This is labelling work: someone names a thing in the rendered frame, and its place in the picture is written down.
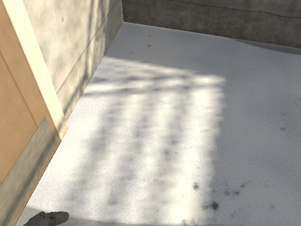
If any left robot hand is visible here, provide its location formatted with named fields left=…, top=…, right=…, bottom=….
left=23, top=211, right=70, bottom=226

